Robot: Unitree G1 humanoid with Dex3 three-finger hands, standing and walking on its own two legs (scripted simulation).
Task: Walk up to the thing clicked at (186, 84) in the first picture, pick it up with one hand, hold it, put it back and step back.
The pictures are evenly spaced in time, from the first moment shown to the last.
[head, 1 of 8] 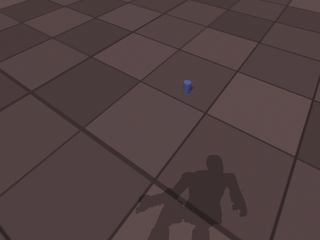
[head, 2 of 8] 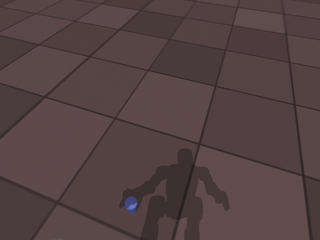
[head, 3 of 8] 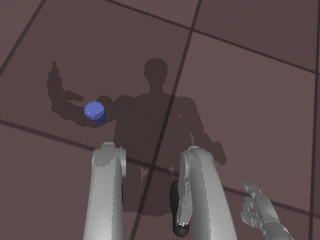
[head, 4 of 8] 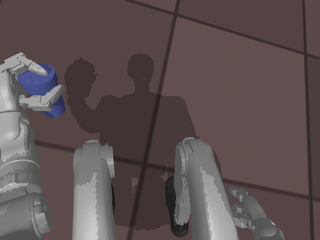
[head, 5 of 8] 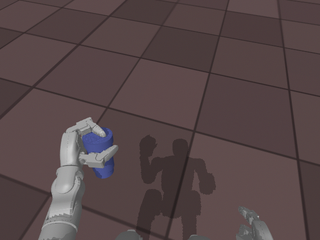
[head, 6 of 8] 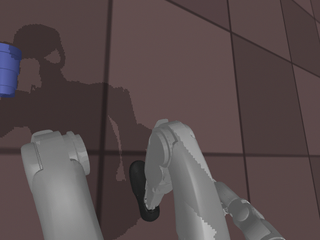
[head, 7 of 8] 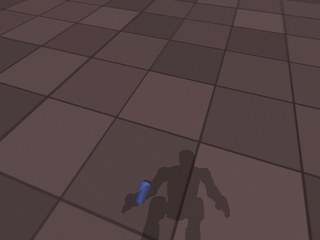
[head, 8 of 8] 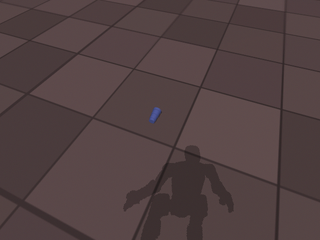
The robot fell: no
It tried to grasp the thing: yes
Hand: left
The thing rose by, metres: 0.69
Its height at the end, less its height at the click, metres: -0.03
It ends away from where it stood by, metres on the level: 0.08
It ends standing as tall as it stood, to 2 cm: no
